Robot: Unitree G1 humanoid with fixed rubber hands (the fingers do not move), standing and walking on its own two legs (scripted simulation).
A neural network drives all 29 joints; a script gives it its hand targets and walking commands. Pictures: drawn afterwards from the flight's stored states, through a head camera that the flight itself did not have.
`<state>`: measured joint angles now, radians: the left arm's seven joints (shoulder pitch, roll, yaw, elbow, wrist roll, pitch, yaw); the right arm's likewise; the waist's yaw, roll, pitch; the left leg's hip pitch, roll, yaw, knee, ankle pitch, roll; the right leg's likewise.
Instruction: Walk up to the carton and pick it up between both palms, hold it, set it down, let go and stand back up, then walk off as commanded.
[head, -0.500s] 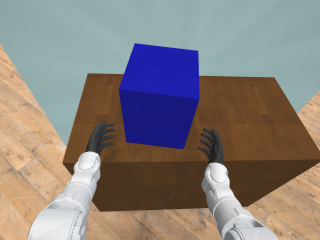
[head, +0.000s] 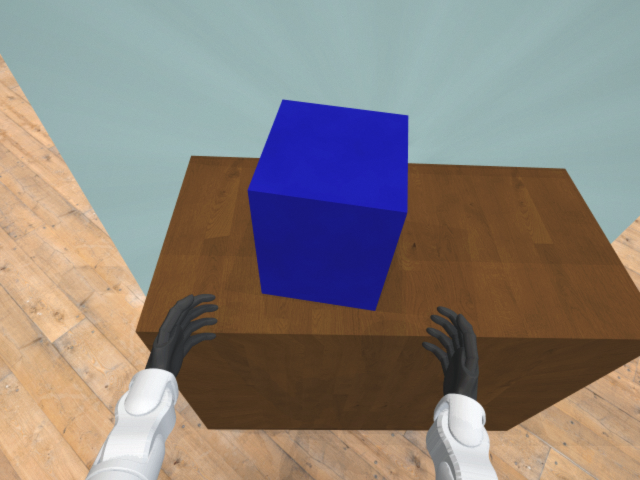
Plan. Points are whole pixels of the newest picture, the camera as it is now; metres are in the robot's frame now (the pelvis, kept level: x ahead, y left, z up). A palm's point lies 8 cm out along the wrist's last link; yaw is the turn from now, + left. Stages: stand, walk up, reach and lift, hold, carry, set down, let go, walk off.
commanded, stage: set down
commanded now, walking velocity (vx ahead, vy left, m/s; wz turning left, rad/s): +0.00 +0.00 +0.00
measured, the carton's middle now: (330, 209) +0.51 -0.01 +0.00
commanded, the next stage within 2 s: let go in 1.84 s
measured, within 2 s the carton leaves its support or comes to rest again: neither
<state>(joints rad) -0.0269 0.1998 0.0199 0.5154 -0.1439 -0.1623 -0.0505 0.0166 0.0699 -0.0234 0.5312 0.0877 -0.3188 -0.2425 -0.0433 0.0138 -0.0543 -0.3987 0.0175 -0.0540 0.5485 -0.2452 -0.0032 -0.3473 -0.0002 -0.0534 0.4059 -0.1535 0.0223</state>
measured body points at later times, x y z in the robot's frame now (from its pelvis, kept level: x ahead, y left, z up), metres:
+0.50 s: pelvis +0.00 -0.01 +0.00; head +0.02 +0.00 +0.45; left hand +0.22 +0.21 -0.03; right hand +0.21 -0.18 -0.03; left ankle +0.02 +0.11 -0.74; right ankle +0.03 -0.14 -0.74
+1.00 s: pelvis +0.03 -0.01 +0.01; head +0.06 +0.00 +0.45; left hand +0.21 +0.22 -0.05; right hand +0.21 -0.19 -0.04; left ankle +0.02 +0.11 -0.74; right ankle +0.03 -0.14 -0.74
